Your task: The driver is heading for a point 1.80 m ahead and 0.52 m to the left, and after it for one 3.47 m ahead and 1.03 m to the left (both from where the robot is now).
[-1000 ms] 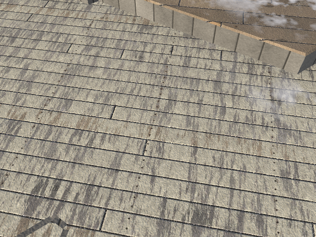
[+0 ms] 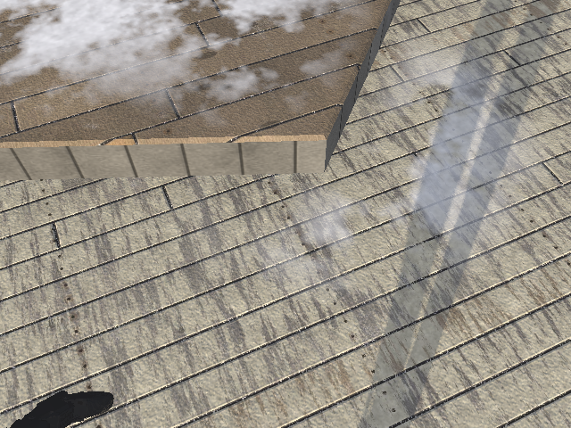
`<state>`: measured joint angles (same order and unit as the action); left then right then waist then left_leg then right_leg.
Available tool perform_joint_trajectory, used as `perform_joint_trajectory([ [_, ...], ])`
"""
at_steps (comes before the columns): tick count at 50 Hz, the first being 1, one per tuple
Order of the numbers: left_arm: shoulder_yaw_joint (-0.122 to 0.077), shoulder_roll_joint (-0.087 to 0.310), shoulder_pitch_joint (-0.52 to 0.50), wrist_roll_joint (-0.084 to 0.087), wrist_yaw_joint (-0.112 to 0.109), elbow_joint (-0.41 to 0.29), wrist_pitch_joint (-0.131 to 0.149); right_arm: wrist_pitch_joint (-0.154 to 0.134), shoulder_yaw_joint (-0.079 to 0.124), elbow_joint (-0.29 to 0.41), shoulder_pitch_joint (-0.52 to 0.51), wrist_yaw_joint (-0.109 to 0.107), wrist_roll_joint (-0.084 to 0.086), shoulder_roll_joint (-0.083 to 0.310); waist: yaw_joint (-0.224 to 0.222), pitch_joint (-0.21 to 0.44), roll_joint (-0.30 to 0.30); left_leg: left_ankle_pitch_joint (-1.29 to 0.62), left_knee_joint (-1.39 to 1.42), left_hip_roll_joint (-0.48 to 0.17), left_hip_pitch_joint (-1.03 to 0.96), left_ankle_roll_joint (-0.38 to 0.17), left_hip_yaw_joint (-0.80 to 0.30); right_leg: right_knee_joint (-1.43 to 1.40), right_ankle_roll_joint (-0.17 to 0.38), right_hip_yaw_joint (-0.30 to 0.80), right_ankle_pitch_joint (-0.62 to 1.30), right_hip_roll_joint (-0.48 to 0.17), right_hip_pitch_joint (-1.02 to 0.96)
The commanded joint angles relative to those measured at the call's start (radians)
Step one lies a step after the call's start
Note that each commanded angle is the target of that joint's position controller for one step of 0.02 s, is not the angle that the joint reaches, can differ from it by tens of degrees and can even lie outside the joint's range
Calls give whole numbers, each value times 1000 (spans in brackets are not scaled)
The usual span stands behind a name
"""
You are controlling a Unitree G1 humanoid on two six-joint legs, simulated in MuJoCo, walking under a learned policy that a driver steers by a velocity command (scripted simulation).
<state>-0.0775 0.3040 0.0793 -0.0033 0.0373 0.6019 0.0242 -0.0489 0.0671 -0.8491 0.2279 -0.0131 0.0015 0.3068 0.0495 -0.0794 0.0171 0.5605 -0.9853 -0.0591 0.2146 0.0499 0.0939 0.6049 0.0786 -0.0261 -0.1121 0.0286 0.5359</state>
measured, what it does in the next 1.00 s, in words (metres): steps on the spot: left foot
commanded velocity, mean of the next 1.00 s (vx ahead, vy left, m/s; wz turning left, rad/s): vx -0.05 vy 0.00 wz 0.04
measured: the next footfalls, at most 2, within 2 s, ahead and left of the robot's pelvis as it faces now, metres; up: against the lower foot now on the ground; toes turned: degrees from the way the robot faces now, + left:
left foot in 0.50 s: +0.07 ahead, +0.18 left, +0.00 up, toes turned -9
right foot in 1.04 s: +0.03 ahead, -0.04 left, +0.00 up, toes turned +17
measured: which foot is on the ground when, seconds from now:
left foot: up 0.00-0.48, down 0.50-1.00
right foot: down 0.00-0.50, up 0.52-1.00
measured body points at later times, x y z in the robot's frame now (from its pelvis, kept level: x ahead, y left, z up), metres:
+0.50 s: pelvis +0.04 +0.06 +0.01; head +0.07 +0.07 +0.46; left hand +0.28 +0.29 -0.08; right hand +0.08 -0.23 -0.11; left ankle +0.03 +0.18 -0.71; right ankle +0.12 -0.08 -0.72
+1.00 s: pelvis -0.01 +0.08 +0.03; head +0.03 +0.09 +0.48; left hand +0.11 +0.39 -0.08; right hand +0.17 -0.19 -0.06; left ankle +0.04 +0.18 -0.72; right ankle -0.01 -0.06 -0.70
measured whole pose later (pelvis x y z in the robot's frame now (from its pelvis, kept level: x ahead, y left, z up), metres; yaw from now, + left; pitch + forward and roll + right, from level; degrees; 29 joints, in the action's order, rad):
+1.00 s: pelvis -0.01 +0.08 +0.03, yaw +9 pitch +1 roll -2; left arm -0.09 0.31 0.11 0.03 -0.02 0.79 0.01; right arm 0.05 0.07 -0.66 0.20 -0.04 0.02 0.32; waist 0.03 -0.05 -0.02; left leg 0.13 -0.43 0.12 0.30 -0.02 -0.28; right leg 0.54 -0.06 0.12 -0.35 0.08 0.23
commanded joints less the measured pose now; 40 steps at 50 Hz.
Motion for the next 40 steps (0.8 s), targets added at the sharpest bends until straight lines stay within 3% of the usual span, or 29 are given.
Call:
perform_joint_trajectory([
  [1, -54, 187, 175, 2, -7, -61, 5, -24, 16, 120, -12, 15, 20, 148, -115, 399, 56, 12, -412, 30, 492, -13, -181, -188, 287, 505, 480, -338, -706],
  [2, -47, 162, 127, 14, -11, -56, 2, -12, 14, 108, -24, -1, 6, 129, -80, 289, -23, -49, -335, -3, 482, -4, -172, -205, 233, 424, 436, -283, -556],
  [3, -40, 143, 86, 14, -18, -60, -5, 6, 18, 106, -26, -15, -7, 135, -52, 232, -13, -87, -274, -19, 435, 2, -174, -234, 208, 386, 393, -257, -424],
  [4, -41, 151, 76, 0, -20, -67, -8, 22, 22, 106, -7, -17, -7, 142, -28, 211, 28, -98, -259, -15, 361, 5, -173, -248, 208, 365, 439, -240, -323],
  [6, -46, 166, 64, -11, -26, -66, -9, 36, 19, 102, 28, -25, -12, 121, -9, 232, 50, -118, -217, 13, 306, 24, -167, -240, 213, 329, 561, -222, -257],
  [8, -48, 175, 74, -5, -40, -58, -16, 45, 14, 111, 7, -35, -15, 103, -16, 257, 52, -145, -171, 36, 319, 40, -176, -224, 204, 330, 611, -215, -263],
  [13, -36, 161, 50, -4, -75, -56, -50, 74, 11, 121, -25, -50, -8, 88, -26, 264, 81, -208, -141, 67, 350, 61, -198, -204, 157, 370, 439, -202, -271],
  [18, -10, 115, 55, -26, -80, -15, -62, 80, -1, 114, -9, -38, 4, 75, -58, 272, 140, -171, -2, 35, 252, 45, -160, -193, 144, 368, 439, -231, -319],
  [21, -7, 115, 84, -18, -85, 31, -77, 72, 0, 118, -2, -11, 15, 86, -83, 246, 159, -137, 136, 36, 196, 20, -132, -186, 154, 385, 434, -258, -380],
  [23, -9, 124, 72, 0, -91, 50, -90, 69, 3, 105, 45, 10, 20, 84, -62, 228, 151, -212, 325, 50, 114, -13, -96, -180, 125, 371, 257, -243, -369],
  [24, -13, 131, 73, 16, -93, 60, -92, 69, 6, 94, 69, 16, 15, 84, -49, 193, 133, -300, 481, 66, 69, -45, -85, -168, 86, 343, 122, -209, -331],
  [25, -15, 121, 117, 23, -92, 79, -85, 70, 13, 108, 42, 18, -3, 120, -71, 132, 36, -381, 589, 12, 48, -93, -191, -81, 23, 273, -53, -136, -245],
  [26, -12, 95, 150, -17, -89, 72, -75, 71, 35, 140, 15, 12, -10, 228, -120, 96, -241, -690, 639, -229, -15, -202, -478, 138, -66, 99, -361, 29, -51],
  [27, -35, 150, 7, -24, -95, 34, -62, 62, 39, 163, 45, 17, -65, 259, -13, 70, -296, -807, 725, -370, 104, -352, -664, 331, -112, 85, -562, 77, 29],
  [28, -47, 160, -39, -12, -99, 34, -62, 49, 33, 164, 24, 14, -77, 232, -21, 66, -192, -692, 724, -301, 132, -332, -609, 483, -114, 141, -505, 44, -2],
  [30, -44, 105, 9, -4, -103, 82, -85, 47, 29, 173, -59, -2, -17, 182, -60, 62, -150, -526, 690, -173, 69, -227, -482, 580, -136, 149, -377, 30, 28],
  [31, -43, 94, 18, -2, -104, 86, -89, 52, 21, 181, -74, -10, 3, 159, -62, 62, -154, -516, 682, -153, 36, -218, -473, 610, -151, 150, -342, 27, 51],
  [32, -41, 79, 11, 4, -104, 83, -83, 56, 15, 183, -61, -16, 11, 139, -59, 68, -153, -514, 679, -131, 12, -218, -462, 621, -160, 136, -317, 33, 51],
  [35, -35, 64, -24, 16, -110, 72, -62, 60, 14, 177, 26, -28, 9, 124, -17, 108, -177, -525, 667, -121, -149, -229, -487, 527, -171, 130, -273, 30, 98],
  [40, -35, 73, -30, 26, -97, 85, -37, 69, 35, 200, 52, -37, 9, 168, 3, 121, -207, -385, 680, -103, -203, -227, -575, 236, -178, 144, -284, 30, 4],
])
